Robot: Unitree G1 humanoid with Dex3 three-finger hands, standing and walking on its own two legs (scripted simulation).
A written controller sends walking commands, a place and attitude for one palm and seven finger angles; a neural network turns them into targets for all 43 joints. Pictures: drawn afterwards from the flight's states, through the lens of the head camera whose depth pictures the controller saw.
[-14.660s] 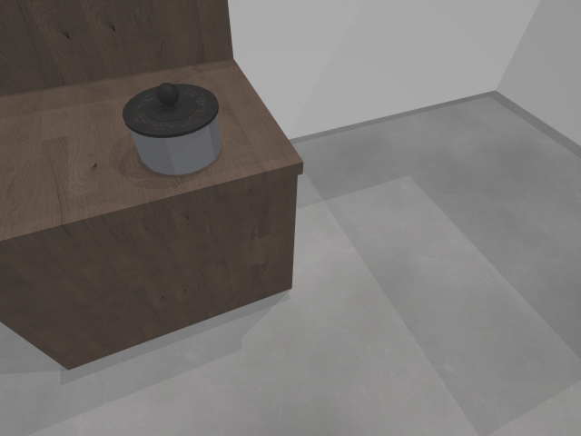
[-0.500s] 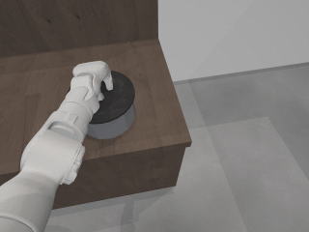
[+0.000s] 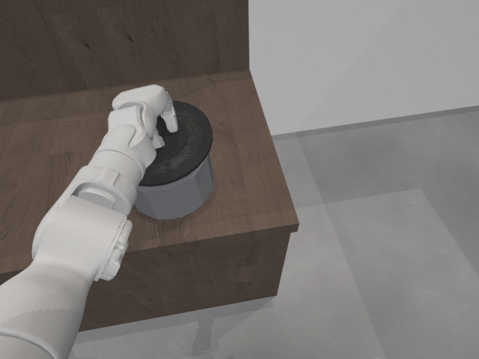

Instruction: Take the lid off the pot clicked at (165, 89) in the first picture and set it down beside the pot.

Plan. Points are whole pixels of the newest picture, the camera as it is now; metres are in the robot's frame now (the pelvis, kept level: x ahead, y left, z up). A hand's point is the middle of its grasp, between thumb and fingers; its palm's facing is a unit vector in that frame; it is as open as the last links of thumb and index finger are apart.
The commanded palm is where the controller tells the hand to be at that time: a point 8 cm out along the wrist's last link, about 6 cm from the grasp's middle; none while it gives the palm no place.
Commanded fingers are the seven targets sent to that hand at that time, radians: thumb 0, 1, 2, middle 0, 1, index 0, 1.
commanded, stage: lift the lid straight up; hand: left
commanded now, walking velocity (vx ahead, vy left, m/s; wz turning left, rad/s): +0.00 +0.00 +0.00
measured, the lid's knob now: (153, 126) +0.52 +0.13 +0.10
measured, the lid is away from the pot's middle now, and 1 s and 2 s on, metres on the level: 0.01 0.01 0.05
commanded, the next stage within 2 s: move the lid sideways beside the pot in 1.50 s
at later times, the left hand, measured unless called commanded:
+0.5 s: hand (136, 118) +0.49 +0.14 +0.15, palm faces -0.30 -0.09 -0.95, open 6.4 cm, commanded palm +0.50 +0.14 +0.22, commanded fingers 0.00 0.75 0.88 -0.86 -1.05 -0.97 -1.11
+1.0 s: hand (137, 93) +0.50 +0.12 +0.19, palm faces -0.26 -0.09 -0.96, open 6.4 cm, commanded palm +0.49 +0.13 +0.26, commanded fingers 0.00 0.75 0.88 -0.86 -1.05 -0.97 -1.11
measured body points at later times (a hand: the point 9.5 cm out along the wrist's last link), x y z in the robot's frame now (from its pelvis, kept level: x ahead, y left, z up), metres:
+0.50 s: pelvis -0.01 +0.01 +0.00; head +0.04 -0.01 +0.45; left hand +0.50 +0.14 +0.20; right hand +0.05 -0.26 -0.14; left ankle -0.04 +0.09 -0.74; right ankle -0.01 -0.12 -0.74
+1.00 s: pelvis +0.00 +0.01 +0.00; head +0.04 -0.02 +0.45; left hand +0.50 +0.13 +0.24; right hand +0.07 -0.25 -0.14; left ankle -0.04 +0.09 -0.74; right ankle -0.01 -0.12 -0.74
